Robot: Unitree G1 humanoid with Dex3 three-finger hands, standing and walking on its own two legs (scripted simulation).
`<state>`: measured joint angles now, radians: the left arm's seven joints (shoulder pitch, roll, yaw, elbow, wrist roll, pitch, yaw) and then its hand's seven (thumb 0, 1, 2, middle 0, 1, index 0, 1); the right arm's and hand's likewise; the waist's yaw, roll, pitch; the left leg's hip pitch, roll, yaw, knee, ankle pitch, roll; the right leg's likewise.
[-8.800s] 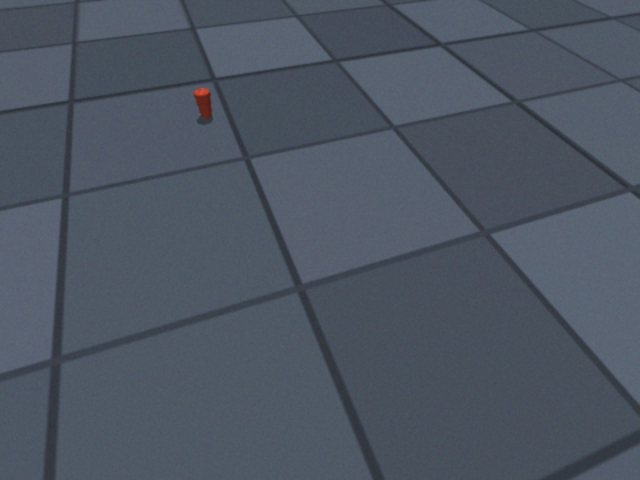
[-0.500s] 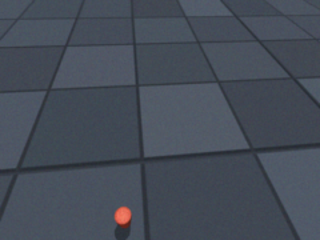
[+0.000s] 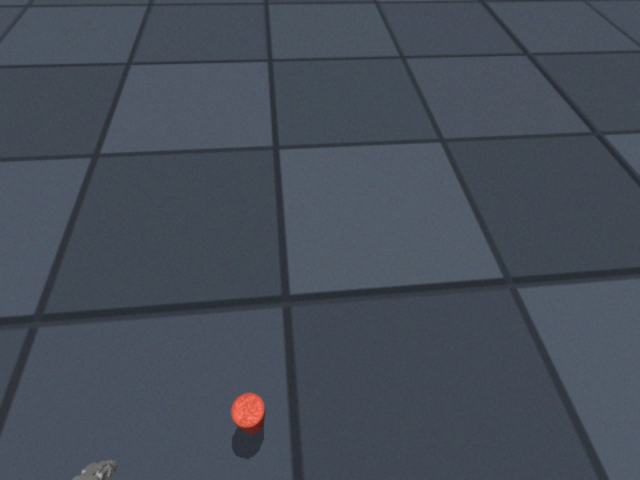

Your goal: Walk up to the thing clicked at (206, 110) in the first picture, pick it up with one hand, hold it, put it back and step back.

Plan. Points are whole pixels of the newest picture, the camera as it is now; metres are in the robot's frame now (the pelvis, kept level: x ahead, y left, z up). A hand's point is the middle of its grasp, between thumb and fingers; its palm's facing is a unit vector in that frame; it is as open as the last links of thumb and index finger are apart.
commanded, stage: go down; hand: left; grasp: from the side
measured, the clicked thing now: (250, 417) +0.37 +0.18 -0.71
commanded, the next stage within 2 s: none
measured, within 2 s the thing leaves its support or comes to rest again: neither
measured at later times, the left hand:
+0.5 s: hand out of the picture +0.15 +0.28 -0.21, palm faces +0.06 -0.95 -0.31, open 16.8 cm
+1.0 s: hand (134, 450) +0.21 +0.31 -0.28, palm faces +0.09 -0.97 -0.24, open 17.5 cm
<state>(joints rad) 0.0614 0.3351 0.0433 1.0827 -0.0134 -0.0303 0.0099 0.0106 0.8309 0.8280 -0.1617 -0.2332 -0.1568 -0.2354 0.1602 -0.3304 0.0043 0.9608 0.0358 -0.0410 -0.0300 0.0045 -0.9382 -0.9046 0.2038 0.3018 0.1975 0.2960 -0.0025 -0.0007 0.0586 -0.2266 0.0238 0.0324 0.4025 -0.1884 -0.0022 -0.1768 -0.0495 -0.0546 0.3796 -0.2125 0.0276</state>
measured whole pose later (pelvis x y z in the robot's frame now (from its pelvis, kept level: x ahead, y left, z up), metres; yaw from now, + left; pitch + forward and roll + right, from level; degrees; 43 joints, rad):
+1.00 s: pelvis -0.04 -0.01 -0.19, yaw -2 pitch +28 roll -3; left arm 0.00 0.48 0.45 0.67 -0.07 -0.19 -0.33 -0.01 -0.59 0.04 -0.09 -0.10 -0.09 -0.10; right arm 0.11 -0.29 -0.02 0.58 -0.02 -0.19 -0.05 0.01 -0.92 -0.90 0.21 0.30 0.20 0.30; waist -0.01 -0.02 -0.16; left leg -1.44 0.07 -0.04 1.57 -0.62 -0.02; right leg -1.37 -0.04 -0.06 1.54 -0.66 0.01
